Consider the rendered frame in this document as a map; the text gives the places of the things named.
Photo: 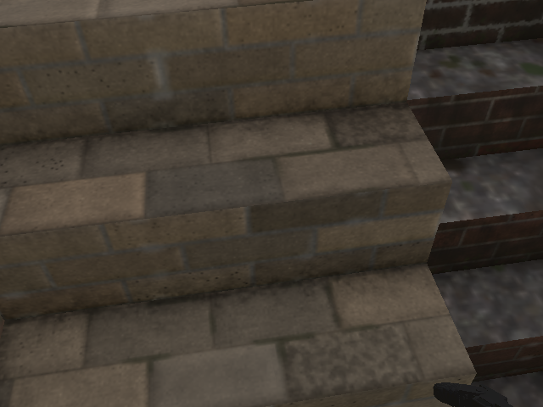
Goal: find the right robot hand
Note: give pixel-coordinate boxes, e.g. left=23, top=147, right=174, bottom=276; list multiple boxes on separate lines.
left=433, top=382, right=513, bottom=407

